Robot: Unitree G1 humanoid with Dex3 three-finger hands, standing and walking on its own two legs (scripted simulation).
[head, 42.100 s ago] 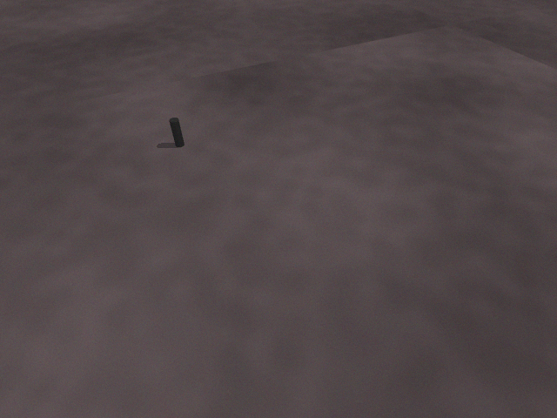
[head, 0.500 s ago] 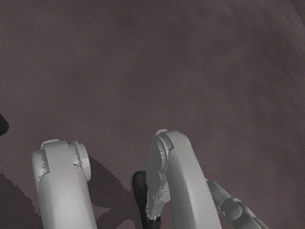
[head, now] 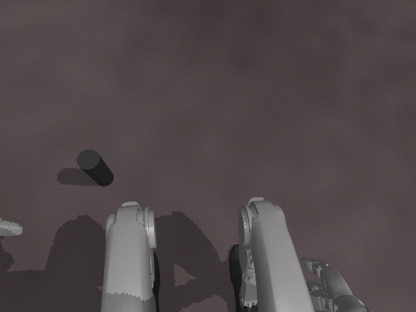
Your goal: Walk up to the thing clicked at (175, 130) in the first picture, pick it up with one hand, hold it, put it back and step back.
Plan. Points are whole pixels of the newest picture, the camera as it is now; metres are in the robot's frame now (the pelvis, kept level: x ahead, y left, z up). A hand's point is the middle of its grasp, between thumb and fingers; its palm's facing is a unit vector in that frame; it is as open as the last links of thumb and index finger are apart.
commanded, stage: home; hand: left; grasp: from the side
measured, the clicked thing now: (97, 169) +0.44 +0.29 -0.31
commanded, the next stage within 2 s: none
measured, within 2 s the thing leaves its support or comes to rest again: neither
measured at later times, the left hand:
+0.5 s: hand out of the picture +0.26 +0.26 +0.14, palm faces +0.26 -0.88 -0.40, open 17.1 cm
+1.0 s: hand out of the picture +0.23 +0.21 +0.26, palm faces +0.24 -0.92 -0.30, open 17.5 cm
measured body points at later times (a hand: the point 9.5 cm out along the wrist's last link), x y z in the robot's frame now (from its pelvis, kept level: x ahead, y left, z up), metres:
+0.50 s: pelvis +0.06 -0.01 +0.23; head +0.16 +0.02 +0.67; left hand +0.24 +0.31 +0.16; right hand +0.28 -0.24 +0.15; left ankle +0.09 +0.13 -0.37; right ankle +0.10 -0.14 -0.37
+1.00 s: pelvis +0.09 +0.00 +0.31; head +0.11 +0.01 +0.76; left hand +0.22 +0.25 +0.28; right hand +0.29 -0.21 +0.25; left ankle +0.09 +0.13 -0.37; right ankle +0.10 -0.14 -0.37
